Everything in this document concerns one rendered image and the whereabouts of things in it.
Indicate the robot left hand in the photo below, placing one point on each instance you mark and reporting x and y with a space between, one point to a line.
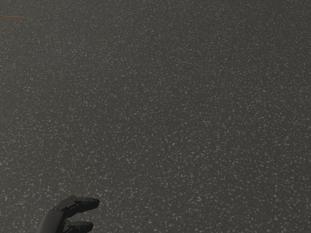
54 220

